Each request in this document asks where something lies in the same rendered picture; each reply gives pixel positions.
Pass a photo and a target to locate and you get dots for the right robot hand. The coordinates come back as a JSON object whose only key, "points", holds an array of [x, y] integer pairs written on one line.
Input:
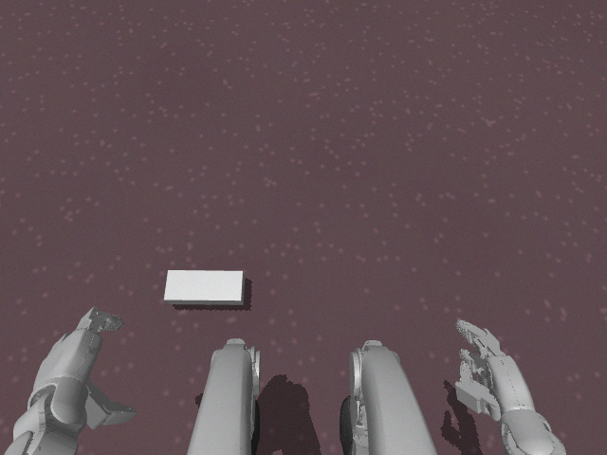
{"points": [[501, 386]]}

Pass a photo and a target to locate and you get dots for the right robot arm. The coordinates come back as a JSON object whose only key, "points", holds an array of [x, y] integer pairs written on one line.
{"points": [[526, 432]]}

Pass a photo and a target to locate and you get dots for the left robot arm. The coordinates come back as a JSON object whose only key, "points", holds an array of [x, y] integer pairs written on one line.
{"points": [[55, 417]]}

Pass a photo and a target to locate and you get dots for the carton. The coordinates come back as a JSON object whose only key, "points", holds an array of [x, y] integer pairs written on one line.
{"points": [[205, 287]]}

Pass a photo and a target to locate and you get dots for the left robot hand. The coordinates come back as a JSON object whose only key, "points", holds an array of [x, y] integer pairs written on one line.
{"points": [[74, 355]]}

